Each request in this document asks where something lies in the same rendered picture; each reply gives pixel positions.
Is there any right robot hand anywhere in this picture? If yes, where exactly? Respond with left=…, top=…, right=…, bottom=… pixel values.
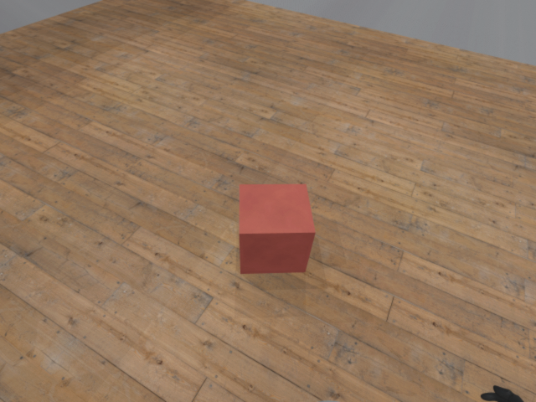
left=481, top=385, right=523, bottom=402

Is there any carton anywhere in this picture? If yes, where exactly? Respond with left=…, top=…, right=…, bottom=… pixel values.
left=240, top=184, right=316, bottom=274

